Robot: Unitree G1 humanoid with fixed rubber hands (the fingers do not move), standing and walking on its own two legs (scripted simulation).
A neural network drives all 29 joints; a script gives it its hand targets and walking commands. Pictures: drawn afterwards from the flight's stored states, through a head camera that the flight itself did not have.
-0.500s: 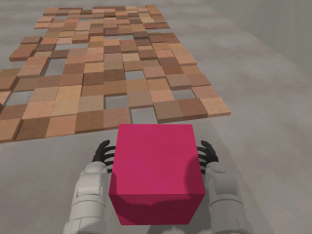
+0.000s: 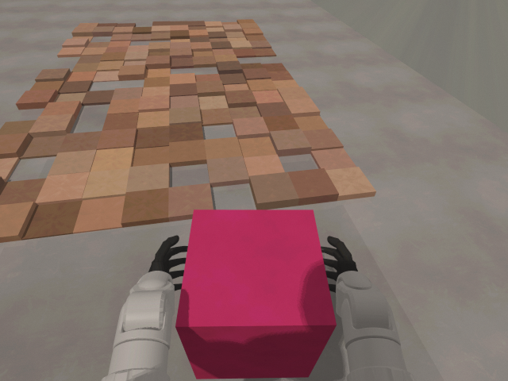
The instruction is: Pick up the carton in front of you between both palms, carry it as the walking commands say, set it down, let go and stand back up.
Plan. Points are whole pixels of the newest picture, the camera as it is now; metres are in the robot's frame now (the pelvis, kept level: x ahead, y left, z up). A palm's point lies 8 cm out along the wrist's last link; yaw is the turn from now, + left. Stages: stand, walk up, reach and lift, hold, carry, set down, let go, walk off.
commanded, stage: hold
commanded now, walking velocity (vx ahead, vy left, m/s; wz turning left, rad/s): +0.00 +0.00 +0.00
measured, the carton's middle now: (253, 296) +0.30 +0.00 -0.05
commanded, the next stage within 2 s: carry in 1.46 s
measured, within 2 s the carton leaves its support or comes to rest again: neither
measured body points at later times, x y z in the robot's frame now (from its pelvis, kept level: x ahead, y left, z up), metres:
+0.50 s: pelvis -0.01 +0.00 +0.00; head -0.06 +0.00 +0.45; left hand +0.29 +0.15 +0.04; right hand +0.29 -0.15 +0.04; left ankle +0.01 +0.13 -0.74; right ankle +0.01 -0.13 -0.74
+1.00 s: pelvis +0.00 +0.00 +0.00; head -0.05 +0.00 +0.45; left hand +0.29 +0.15 +0.04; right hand +0.29 -0.15 +0.04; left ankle +0.01 +0.13 -0.74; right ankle +0.01 -0.13 -0.74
